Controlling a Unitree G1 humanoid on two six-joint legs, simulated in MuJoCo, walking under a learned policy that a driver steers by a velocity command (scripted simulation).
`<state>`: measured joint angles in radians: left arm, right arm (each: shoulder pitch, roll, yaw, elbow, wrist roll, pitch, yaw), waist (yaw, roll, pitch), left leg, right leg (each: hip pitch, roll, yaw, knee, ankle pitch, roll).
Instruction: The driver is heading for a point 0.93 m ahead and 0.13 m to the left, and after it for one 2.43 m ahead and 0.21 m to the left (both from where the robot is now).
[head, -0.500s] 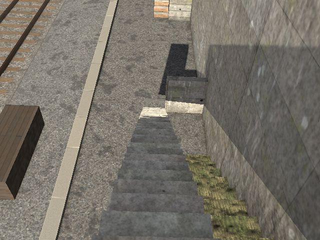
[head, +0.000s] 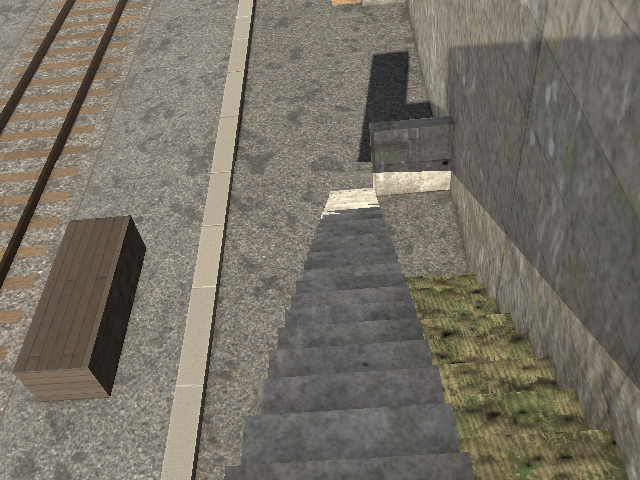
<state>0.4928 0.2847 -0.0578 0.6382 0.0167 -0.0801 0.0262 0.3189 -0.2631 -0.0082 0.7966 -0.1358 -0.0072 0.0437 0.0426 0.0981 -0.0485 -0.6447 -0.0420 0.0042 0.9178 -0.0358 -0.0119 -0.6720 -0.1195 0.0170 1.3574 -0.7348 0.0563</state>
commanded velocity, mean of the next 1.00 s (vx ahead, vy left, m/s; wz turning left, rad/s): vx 0.43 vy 0.00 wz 0.13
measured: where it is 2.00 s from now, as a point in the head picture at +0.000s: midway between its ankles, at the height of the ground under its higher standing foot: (366, 467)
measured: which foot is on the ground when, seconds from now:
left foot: up 0.00-0.10, down 0.12-0.72, up 0.74-1.00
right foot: down 0.00-0.12, up 0.14-0.22, down 0.24-0.52, up 0.54-0.68, down 0.70-1.00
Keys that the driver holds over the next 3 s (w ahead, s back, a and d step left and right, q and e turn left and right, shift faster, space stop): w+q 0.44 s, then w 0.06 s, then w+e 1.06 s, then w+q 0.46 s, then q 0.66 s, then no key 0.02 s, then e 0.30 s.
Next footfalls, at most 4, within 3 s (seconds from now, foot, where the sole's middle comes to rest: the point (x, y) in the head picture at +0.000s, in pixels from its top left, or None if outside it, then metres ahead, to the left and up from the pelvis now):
0.12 left None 0.14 0.17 -0.84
0.24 right None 0.10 -0.08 -0.70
0.70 right None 0.21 0.00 -0.84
1.06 left None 0.38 0.33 -1.03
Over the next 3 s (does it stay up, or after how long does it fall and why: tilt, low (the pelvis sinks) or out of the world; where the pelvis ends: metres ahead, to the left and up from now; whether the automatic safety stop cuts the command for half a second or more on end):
stays up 1.06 0.04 -0.83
